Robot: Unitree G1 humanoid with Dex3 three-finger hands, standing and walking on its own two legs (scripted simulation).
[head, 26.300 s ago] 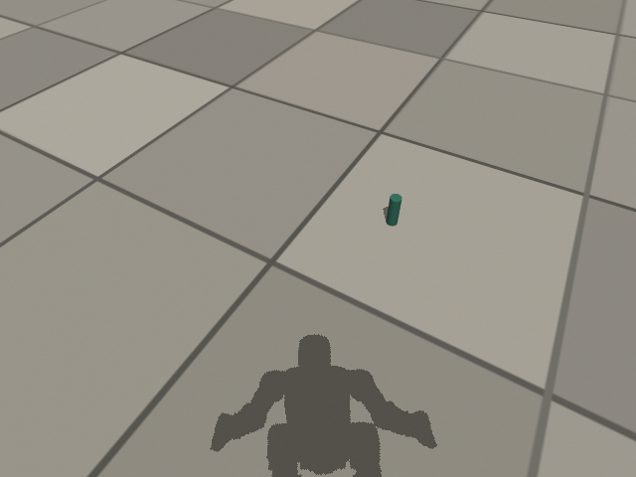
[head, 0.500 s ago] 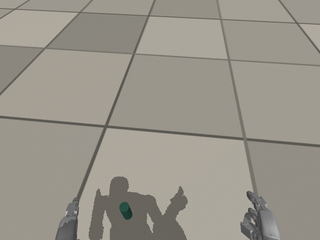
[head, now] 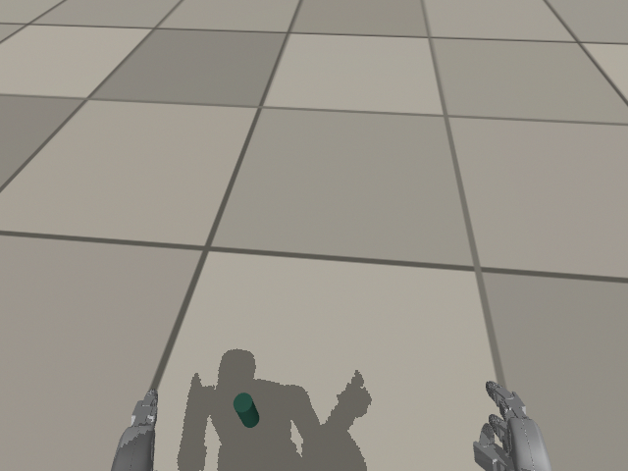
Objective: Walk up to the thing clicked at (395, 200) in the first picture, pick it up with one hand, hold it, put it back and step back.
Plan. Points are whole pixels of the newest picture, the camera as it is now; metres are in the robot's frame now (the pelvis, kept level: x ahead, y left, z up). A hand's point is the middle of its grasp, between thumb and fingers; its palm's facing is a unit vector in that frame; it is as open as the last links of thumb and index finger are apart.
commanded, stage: home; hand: left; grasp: from the side
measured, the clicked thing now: (247, 411) +0.40 +0.21 -0.65
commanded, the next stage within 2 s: stand in 0.78 s
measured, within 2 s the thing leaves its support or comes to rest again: neither
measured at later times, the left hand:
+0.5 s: hand (184, 460) +0.17 +0.18 -0.06, palm faces +0.10 -0.96 -0.28, open 17.6 cm
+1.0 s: hand (181, 455) +0.18 +0.19 -0.06, palm faces +0.10 -0.96 -0.27, open 17.0 cm
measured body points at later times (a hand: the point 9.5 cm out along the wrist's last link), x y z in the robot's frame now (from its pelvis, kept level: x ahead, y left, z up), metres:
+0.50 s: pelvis +0.00 +0.00 +0.00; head +0.02 +0.01 +0.45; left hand +0.16 +0.23 -0.04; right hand +0.16 -0.23 -0.07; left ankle +0.01 +0.13 -0.69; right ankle +0.01 -0.13 -0.69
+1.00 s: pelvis +0.01 +0.01 +0.00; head +0.03 +0.01 +0.45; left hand +0.17 +0.24 -0.04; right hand +0.17 -0.23 -0.07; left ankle +0.01 +0.13 -0.69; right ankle +0.01 -0.13 -0.69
